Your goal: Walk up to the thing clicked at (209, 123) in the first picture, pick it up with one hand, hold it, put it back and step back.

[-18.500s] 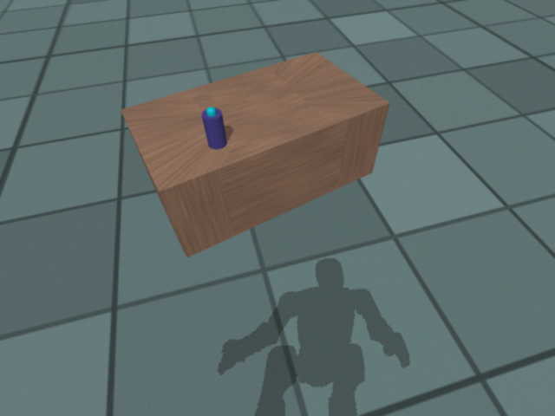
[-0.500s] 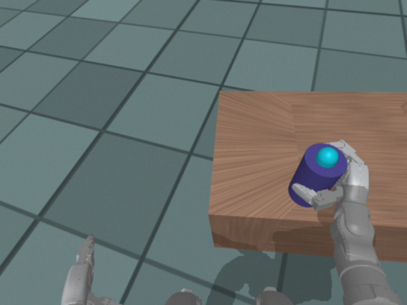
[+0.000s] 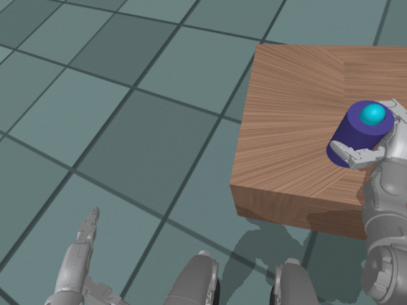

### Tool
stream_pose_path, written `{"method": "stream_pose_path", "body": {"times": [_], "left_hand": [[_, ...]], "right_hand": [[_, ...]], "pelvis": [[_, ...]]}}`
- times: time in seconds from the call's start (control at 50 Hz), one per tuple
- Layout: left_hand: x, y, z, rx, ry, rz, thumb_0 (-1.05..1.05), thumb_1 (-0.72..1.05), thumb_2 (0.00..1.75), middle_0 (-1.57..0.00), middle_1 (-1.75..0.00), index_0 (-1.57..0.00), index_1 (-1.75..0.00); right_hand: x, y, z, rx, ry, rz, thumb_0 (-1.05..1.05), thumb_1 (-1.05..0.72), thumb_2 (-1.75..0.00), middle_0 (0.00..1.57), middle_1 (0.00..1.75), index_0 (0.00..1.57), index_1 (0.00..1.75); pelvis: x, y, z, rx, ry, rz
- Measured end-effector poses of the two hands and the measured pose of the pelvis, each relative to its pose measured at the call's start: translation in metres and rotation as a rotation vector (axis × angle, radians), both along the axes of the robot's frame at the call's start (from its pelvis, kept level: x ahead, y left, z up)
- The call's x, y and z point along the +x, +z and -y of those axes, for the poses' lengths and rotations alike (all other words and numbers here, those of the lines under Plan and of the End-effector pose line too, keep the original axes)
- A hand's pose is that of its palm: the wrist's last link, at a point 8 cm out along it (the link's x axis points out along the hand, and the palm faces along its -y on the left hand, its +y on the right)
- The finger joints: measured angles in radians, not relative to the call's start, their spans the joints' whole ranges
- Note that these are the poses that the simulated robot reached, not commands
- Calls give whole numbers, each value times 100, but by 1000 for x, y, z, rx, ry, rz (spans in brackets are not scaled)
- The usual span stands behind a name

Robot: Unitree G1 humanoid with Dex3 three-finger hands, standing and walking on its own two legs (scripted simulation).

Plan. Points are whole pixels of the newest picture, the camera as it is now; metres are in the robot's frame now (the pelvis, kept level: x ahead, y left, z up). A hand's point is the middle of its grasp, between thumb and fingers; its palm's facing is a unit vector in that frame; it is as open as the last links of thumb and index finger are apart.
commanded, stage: crouch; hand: right
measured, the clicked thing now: (358, 133) +0.45 -0.20 -0.01
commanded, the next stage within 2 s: lower in 0.50 s
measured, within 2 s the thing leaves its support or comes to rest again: rests again in 1.82 s
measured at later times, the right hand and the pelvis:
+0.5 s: hand (356, 128) +0.49 -0.22 -0.05, palm faces +0.29 +0.96 -0.01, open 10.5 cm; pelvis -0.01 +0.00 -0.03, yaw +1 degrees
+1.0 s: hand (349, 142) +0.49 -0.22 -0.11, palm faces +0.30 +0.95 +0.00, open 10.5 cm; pelvis -0.02 +0.01 -0.07, yaw +2 degrees
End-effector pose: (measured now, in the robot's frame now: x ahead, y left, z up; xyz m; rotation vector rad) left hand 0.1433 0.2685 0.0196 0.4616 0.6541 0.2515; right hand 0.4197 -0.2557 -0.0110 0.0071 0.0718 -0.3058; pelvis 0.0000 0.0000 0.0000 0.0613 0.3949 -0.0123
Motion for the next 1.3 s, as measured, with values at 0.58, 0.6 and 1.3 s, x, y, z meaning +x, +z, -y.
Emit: {"method": "stream_pose_path", "body": {"times": [0.58,0.6,1.3], "left_hand": [[1,0,3,86,-53,57,-1,-51,6,-6,-6,-6,-5],[0,0,3,87,-55,57,-1,-51,6,-6,-6,-6,-5],[-9,6,4,242,-109,108,-1,-54,8,-6,-5,-5,-6]], "right_hand": [[36,-40,8,-13,11,15,-2,56,-108,73,111,77,114],[35,-41,9,-11,10,10,-2,56,-108,73,111,77,114],[41,-118,13,-5,13,-3,-2,56,-108,73,112,77,114]], "pelvis": [[-8,-37,-5,33,1,-91],[-8,-38,-6,34,1,-93],[-22,-83,-6,54,15,-156]]}}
